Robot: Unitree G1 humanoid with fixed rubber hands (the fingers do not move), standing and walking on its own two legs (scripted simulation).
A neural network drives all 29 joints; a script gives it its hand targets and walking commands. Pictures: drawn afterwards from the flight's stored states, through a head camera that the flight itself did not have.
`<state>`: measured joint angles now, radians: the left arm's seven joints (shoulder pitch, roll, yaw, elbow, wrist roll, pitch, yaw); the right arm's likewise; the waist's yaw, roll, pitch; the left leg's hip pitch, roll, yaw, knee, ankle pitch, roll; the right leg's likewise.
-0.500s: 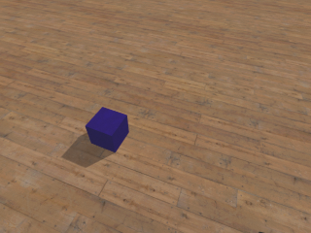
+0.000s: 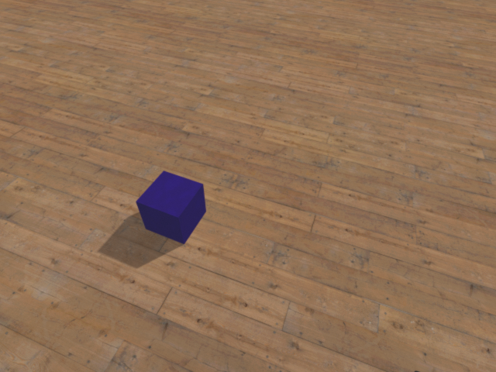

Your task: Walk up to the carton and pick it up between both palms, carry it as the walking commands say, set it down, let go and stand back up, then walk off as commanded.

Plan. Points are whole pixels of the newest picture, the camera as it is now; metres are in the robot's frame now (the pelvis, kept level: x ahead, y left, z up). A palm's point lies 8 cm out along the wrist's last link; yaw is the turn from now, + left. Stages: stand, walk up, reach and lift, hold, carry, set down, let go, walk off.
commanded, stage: walk up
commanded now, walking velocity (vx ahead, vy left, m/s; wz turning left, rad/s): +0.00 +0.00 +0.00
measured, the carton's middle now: (173, 206) +1.00 +0.33 -0.68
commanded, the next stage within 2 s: none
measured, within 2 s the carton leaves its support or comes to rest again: neither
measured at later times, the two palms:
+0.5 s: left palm out of the picture -0.01 +0.35 -0.14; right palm (331, 334) +0.24 -0.16 -0.12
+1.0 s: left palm (78, 241) +0.44 +0.38 -0.12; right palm (323, 297) +0.33 -0.17 -0.16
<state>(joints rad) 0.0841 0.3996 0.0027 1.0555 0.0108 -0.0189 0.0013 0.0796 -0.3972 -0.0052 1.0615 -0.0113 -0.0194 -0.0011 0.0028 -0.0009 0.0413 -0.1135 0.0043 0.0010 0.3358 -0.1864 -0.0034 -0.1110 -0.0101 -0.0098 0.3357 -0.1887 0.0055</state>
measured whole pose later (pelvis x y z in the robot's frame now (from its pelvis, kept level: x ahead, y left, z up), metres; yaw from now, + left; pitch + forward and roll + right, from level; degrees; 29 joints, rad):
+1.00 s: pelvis +0.32 +0.10 -0.03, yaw +15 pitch +1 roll +0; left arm 0.01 0.25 0.05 0.88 0.03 -0.06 -0.04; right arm 0.40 -0.27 -0.05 1.04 -0.03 -0.05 0.00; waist -0.09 0.03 0.06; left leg -0.07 0.10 -0.03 0.73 -0.50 -0.02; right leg -0.46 -0.08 -0.15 0.63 -0.15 -0.02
